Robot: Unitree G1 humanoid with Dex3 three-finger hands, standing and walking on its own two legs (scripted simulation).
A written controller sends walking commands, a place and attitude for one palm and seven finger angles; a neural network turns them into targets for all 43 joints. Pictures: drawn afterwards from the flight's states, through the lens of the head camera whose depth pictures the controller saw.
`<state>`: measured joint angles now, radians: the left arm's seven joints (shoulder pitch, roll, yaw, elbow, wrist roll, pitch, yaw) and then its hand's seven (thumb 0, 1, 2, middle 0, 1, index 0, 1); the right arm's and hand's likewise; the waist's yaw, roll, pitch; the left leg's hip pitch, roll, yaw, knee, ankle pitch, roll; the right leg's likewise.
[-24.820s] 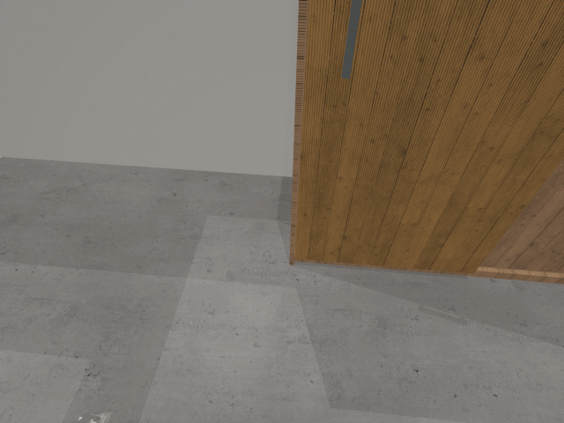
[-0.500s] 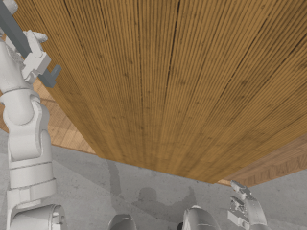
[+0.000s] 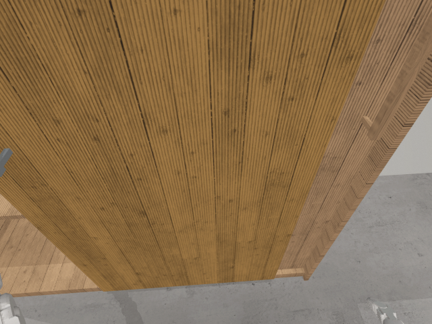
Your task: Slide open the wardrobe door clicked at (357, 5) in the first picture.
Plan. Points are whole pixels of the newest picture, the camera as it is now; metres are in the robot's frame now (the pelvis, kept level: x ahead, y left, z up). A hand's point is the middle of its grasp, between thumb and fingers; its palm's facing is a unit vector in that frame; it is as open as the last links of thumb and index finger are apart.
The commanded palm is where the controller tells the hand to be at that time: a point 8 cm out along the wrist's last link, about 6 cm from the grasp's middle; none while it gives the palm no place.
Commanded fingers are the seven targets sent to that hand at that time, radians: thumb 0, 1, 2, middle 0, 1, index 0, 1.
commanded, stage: stop walking and hold the door there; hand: left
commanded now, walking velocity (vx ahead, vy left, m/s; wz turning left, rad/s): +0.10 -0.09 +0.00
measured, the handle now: out of the picture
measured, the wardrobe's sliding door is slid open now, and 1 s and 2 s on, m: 0.57 0.57 0.57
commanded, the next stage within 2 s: none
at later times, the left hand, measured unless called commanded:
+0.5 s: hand out of the picture +0.34 +0.38 +0.23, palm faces +0.66 -0.72 -0.21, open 6.6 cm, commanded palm +0.29 +0.39 +0.20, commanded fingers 0.00 0.90 0.90 -0.45 -1.40 -0.45 -1.40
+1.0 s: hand out of the picture +0.34 +0.38 +0.22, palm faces +0.56 -0.79 -0.25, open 5.7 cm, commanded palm +0.29 +0.40 +0.20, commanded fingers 0.00 0.90 0.90 -0.45 -1.40 -0.45 -1.40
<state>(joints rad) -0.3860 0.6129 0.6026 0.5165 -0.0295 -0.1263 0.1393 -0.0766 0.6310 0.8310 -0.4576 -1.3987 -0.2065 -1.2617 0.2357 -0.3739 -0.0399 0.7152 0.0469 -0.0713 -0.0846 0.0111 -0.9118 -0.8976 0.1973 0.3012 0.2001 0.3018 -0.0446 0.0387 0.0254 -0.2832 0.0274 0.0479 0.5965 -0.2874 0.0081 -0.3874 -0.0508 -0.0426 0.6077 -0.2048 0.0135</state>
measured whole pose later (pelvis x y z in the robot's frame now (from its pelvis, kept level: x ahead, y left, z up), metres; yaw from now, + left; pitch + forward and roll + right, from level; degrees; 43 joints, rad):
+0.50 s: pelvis -0.03 +0.01 +0.01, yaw -4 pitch -2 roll +0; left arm -0.44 0.68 0.55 0.77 -0.03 -0.15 0.13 -0.08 0.66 0.81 -0.46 -1.40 -0.22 -1.32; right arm 0.35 -0.31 0.00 0.75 0.05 -0.04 -0.11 0.01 -0.91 -0.90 0.20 0.30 0.20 0.30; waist -0.04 0.04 -0.05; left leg -0.28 0.04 0.09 0.50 -0.20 0.02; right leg -0.27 -0.02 -0.04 0.59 -0.35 0.01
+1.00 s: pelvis -0.04 +0.06 +0.00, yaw +1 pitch -1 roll +2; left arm -0.53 0.55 0.41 0.56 -0.04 -0.16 0.11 -0.19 0.66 0.84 -0.46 -1.40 -0.35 -1.39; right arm 0.21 -0.36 -0.05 0.71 0.05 -0.03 -0.10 0.01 -0.91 -0.90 0.20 0.30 0.20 0.30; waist 0.00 0.01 0.07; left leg -0.29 0.01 0.12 0.54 -0.23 0.00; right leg -0.32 -0.19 -0.08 0.64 -0.28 0.08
